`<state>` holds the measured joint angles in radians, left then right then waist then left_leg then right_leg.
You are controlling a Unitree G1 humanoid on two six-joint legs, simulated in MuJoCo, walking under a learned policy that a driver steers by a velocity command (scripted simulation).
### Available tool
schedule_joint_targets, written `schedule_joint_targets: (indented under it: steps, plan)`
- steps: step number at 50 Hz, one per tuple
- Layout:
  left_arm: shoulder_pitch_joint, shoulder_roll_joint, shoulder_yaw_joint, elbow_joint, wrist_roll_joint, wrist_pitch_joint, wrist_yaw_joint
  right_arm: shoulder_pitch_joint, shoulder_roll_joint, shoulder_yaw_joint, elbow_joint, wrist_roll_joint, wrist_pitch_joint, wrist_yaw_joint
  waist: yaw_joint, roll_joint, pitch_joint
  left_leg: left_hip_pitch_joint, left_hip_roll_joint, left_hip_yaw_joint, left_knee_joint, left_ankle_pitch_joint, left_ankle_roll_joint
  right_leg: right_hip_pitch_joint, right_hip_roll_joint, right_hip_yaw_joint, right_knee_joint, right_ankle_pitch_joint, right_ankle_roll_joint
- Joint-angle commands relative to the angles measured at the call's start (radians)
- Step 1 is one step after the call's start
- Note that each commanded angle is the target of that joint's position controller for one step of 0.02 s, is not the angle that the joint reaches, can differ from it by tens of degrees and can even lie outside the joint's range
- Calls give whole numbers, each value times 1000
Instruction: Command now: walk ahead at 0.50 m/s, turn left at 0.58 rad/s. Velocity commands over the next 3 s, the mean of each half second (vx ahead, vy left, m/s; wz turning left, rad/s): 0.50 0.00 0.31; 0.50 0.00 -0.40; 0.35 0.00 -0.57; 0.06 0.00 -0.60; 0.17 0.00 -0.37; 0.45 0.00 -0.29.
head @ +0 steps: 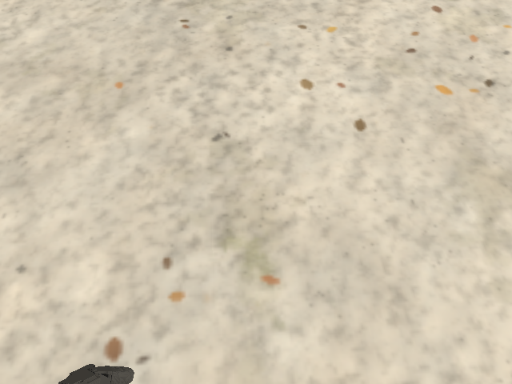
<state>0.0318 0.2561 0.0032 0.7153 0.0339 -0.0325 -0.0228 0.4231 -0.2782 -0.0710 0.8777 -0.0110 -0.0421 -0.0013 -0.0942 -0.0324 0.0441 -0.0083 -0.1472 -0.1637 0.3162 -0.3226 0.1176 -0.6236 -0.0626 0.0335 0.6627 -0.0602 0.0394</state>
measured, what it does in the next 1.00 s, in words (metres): walks ahead: right foot, then left foot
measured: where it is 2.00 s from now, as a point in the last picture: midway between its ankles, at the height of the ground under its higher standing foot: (252, 258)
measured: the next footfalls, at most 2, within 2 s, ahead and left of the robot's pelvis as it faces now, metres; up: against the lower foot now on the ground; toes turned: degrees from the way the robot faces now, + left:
right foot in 0.08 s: +0.23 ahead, -0.13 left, +0.00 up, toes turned +5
left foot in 0.56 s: +0.41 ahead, +0.13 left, +0.00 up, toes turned +9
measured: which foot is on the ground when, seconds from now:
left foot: down 0.00-0.10, up 0.12-0.54, down 0.56-1.00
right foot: up 0.00-0.06, down 0.08-0.56, up 0.58-1.00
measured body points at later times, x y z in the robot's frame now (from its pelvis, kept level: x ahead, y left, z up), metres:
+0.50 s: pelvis +0.26 +0.00 +0.00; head +0.28 +0.00 +0.45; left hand +0.18 +0.25 -0.13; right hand +0.50 -0.19 -0.09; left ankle +0.36 +0.13 -0.71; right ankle +0.19 -0.13 -0.74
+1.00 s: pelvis +0.50 +0.03 +0.00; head +0.53 +0.02 +0.44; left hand +0.72 +0.24 -0.11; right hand +0.45 -0.23 -0.14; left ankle +0.37 +0.13 -0.74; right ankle +0.63 -0.09 -0.71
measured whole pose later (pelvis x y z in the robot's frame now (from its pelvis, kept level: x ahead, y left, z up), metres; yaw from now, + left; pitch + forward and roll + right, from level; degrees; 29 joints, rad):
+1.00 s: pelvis +0.50 +0.03 +0.00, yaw -7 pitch +1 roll +1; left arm 0.07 0.24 0.05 0.75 0.04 0.00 -0.08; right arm 0.41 -0.23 -0.04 0.92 -0.02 -0.09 -0.02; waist -0.06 -0.02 0.04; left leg 0.09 0.00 0.28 0.26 -0.36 0.00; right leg -0.60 -0.06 -0.09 0.68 -0.09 -0.08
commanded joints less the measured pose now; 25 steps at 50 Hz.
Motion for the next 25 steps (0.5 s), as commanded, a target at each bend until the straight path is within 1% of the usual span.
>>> schedule_joint_targets:
  steps: [1,2,3,4,5,6,7,8,9,10,11,13,14,16,19,20,22,24,25]
  plan:
    - [-53,111,25,-92,-7,-31,5,2,-179,-41,-57,-8,-9,-14,43,120,-20,-16,266,-201,45,629,68,125,55,-12,-107,-36,-32]
    - [34,135,34,-67,-9,-36,12,-37,-191,-43,-70,-9,-12,-12,86,123,-49,-53,255,-200,110,710,46,260,81,-17,-132,-80,-50]
    - [167,160,47,-27,-7,-46,22,-60,-195,-43,-74,-4,-18,-5,152,87,-113,-89,210,-173,258,749,23,436,92,-27,-190,-70,-72]
    - [312,212,63,-7,10,-58,38,-60,-154,-31,-88,7,-27,7,214,14,-224,-198,144,-121,491,591,-1,665,-39,95,-223,-168,-112]
    - [391,294,82,-16,35,-53,51,0,-47,-6,-126,34,-31,6,201,-170,-346,-457,17,2,784,1,-32,905,-323,474,-287,-323,-184]
    - [338,294,89,-12,18,-36,44,65,-99,-9,-129,10,-23,5,135,-255,-364,-591,17,30,916,-226,-31,870,-388,776,-382,-387,-263]
    - [263,189,71,-26,7,-30,39,37,-127,-14,-95,-11,-9,2,112,-92,-208,-626,90,26,963,-133,-30,732,-349,655,-391,-477,-259]
    - [219,118,54,-24,-1,-32,32,-25,-116,-9,-96,-19,-6,12,115,-2,-103,-609,118,43,923,-58,-37,605,-285,496,-411,-416,-242]
    - [203,94,47,-15,3,-36,29,-46,-94,-5,-99,-20,-3,19,100,-16,-62,-583,142,51,873,-27,-44,534,-232,379,-435,-312,-216]
    - [218,91,44,5,1,-44,29,-56,-84,-3,-104,-29,4,28,92,-59,-40,-561,156,53,839,-19,-53,488,-200,299,-449,-206,-209]
    - [234,95,46,23,-2,-54,25,-52,-73,2,-100,-33,13,33,85,-71,-36,-538,155,58,826,-11,-58,463,-178,241,-457,-111,-208]
    - [273,105,51,50,-12,-75,14,-70,-65,6,-109,-32,19,39,79,-71,-49,-548,148,58,790,12,-65,472,-176,183,-468,30,-225]
    - [281,111,53,61,-16,-80,11,-100,-62,9,-120,-33,20,42,79,-68,-41,-575,152,59,762,36,-71,479,-178,157,-483,49,-233]
    - [296,115,56,77,-17,-81,9,-182,-55,17,-147,-33,18,48,88,-62,-20,-619,171,76,669,97,-85,485,-172,108,-515,39,-237]
    - [315,117,58,100,-21,-74,6,-302,-26,40,-181,-30,10,60,108,-63,0,-564,198,152,468,204,-99,456,-132,21,-535,45,-222]
    - [335,120,59,112,-24,-71,4,-344,-18,47,-192,-30,7,61,119,-65,4,-526,201,181,404,220,-101,444,-122,14,-529,63,-218]
    - [382,141,64,134,-25,-65,2,-394,-24,51,-207,-25,2,57,138,-64,5,-473,186,211,328,209,-103,459,-131,33,-499,114,-216]
    - [400,166,72,147,-22,-57,3,-399,-39,48,-213,-21,-6,48,132,-62,2,-432,173,214,280,173,-92,491,-158,69,-454,159,-212]
    - [399,176,75,151,-20,-53,5,-378,-47,45,-209,-22,-11,42,119,-60,-3,-395,163,215,249,150,-84,504,-164,85,-420,176,-207]
Over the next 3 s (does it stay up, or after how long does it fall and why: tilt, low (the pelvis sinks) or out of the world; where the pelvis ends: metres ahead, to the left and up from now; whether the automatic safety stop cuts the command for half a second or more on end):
stays up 0.93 -0.28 -0.02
